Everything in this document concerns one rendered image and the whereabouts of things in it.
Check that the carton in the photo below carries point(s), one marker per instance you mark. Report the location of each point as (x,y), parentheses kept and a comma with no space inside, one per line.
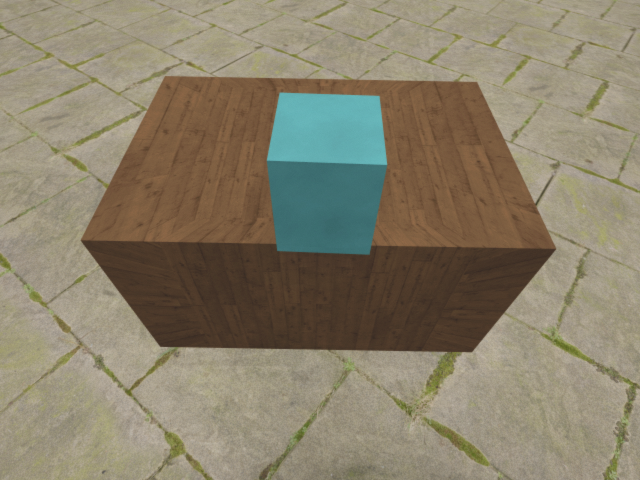
(326,166)

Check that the pedestal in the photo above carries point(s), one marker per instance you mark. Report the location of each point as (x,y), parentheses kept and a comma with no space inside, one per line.
(185,229)

